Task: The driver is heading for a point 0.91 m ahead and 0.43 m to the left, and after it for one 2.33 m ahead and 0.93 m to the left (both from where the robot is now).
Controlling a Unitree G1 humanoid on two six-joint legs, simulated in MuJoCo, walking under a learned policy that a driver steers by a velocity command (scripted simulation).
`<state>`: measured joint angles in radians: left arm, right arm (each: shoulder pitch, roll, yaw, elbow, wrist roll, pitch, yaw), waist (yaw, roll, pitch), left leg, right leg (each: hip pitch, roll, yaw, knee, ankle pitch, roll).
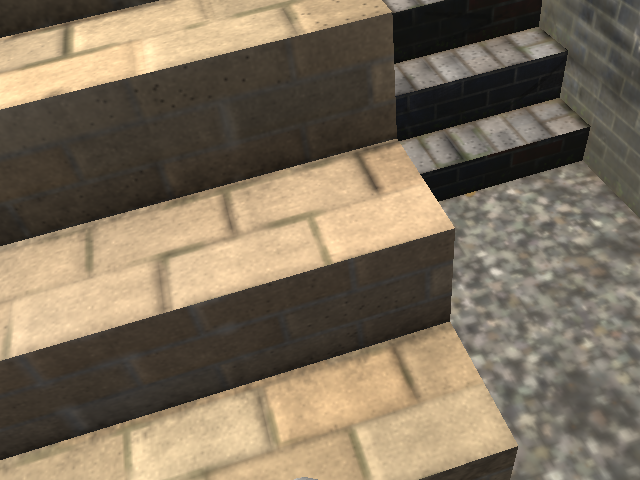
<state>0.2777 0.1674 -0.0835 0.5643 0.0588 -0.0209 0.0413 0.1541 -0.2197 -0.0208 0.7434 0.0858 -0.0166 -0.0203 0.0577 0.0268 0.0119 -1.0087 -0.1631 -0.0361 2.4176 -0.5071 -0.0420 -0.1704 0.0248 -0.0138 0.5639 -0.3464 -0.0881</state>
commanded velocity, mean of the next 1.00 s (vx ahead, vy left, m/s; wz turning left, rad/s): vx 0.22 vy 0.00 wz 0.82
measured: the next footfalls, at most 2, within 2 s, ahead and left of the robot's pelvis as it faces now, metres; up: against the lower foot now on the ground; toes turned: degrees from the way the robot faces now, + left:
left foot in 0.22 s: +0.12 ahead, +0.02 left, +0.22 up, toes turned +2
right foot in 0.44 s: +0.00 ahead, -0.23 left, +0.00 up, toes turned +5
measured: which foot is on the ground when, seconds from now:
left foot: up 0.00-0.20, down 0.22-0.36, up 0.38-0.88, down 0.90-1.00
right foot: down 0.00-0.20, up 0.22-0.42, down 0.44-0.86, up 0.88-1.00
